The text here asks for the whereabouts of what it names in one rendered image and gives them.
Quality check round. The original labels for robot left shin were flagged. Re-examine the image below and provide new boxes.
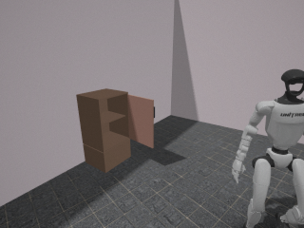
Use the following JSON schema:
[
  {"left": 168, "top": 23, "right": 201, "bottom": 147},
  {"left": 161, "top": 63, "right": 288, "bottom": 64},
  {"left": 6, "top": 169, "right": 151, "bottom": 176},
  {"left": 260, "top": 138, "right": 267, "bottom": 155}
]
[{"left": 280, "top": 209, "right": 304, "bottom": 225}]

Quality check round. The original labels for right robot hand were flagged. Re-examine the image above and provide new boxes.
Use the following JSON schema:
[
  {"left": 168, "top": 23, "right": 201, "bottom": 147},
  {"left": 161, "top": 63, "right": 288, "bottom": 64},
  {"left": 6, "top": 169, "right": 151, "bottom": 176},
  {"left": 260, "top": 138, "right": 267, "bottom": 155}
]
[{"left": 232, "top": 159, "right": 246, "bottom": 183}]

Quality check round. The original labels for cupboard door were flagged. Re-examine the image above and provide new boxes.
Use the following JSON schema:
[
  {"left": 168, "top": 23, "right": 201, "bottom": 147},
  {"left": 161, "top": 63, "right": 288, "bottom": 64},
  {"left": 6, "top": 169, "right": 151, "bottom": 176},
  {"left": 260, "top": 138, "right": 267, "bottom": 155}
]
[{"left": 127, "top": 94, "right": 154, "bottom": 148}]

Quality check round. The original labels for robot right forearm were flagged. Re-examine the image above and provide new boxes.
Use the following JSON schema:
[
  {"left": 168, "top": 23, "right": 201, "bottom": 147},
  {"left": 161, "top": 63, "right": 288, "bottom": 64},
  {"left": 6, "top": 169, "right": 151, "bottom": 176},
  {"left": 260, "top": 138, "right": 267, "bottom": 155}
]
[{"left": 236, "top": 125, "right": 253, "bottom": 162}]

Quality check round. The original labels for robot right thigh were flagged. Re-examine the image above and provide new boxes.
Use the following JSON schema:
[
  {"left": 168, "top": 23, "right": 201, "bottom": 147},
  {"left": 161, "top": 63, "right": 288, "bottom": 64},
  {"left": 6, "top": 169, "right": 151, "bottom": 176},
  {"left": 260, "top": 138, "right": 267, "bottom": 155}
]
[{"left": 252, "top": 155, "right": 272, "bottom": 213}]

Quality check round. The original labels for robot right upper arm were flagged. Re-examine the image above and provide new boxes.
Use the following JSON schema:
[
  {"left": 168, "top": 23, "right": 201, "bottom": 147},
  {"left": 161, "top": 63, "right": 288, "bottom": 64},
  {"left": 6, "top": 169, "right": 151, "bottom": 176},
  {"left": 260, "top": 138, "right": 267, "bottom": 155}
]
[{"left": 247, "top": 101, "right": 275, "bottom": 136}]

